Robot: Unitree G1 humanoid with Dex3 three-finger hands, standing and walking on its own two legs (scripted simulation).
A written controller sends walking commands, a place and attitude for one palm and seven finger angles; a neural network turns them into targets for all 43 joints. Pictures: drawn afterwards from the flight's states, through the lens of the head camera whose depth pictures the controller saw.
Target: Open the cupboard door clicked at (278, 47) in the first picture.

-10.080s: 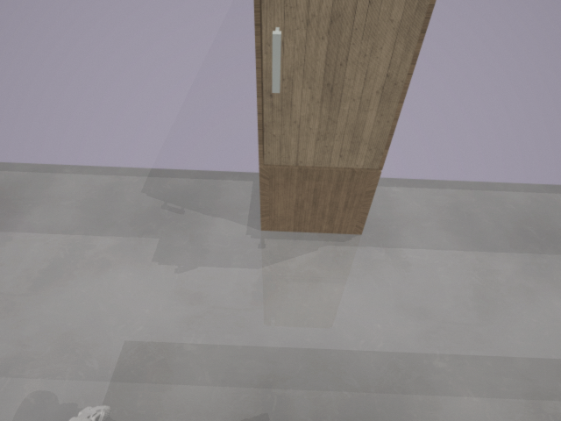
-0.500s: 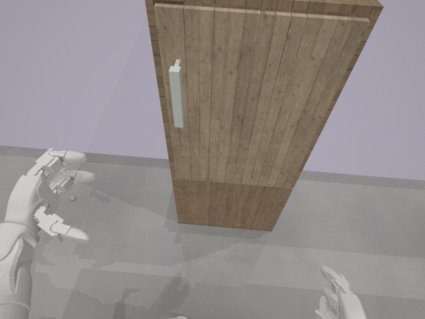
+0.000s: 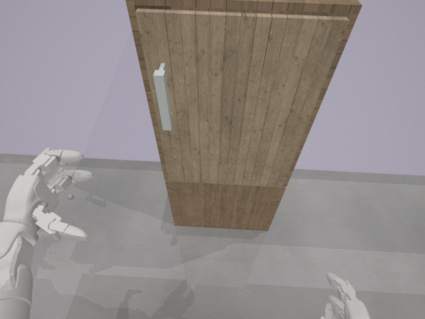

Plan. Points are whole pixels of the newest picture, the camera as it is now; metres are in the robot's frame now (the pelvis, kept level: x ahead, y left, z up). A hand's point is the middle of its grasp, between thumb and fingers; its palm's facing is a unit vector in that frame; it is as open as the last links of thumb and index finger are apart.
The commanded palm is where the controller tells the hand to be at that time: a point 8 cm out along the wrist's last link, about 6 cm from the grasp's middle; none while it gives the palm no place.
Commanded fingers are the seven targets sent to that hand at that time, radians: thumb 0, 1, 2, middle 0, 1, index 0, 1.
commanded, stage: raise the hand with hooked fingers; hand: left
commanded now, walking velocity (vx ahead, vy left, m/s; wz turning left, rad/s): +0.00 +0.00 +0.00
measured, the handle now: (165, 97) +0.60 +0.17 +0.08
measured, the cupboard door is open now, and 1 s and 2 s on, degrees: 0 0 0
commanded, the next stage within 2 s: move the hooked fingers beside the handle in 0.06 s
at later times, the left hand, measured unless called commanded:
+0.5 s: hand (86, 173) +0.34 +0.26 +0.09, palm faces +0.00 -1.00 +0.01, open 14.0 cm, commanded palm +0.32 +0.31 +0.09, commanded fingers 0.00 -0.50 0.30 -0.30 -1.20 -0.30 -1.20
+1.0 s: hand (106, 142) +0.43 +0.26 +0.08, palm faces -0.01 -1.00 +0.02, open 14.0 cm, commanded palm +0.41 +0.30 +0.09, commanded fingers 0.00 -0.50 0.30 -0.30 -1.20 -0.30 -1.20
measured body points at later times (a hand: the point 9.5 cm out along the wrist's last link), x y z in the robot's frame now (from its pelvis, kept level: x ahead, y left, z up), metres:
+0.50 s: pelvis -0.01 -0.01 -0.01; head +0.03 +0.00 +0.44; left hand +0.34 +0.32 +0.09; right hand +0.13 -0.26 -0.09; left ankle +0.03 +0.10 -0.72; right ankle +0.00 -0.11 -0.72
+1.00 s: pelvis +0.00 +0.02 -0.01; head +0.07 +0.03 +0.43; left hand +0.42 +0.31 +0.09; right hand +0.06 -0.26 -0.11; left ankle +0.03 +0.10 -0.72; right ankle +0.00 -0.11 -0.72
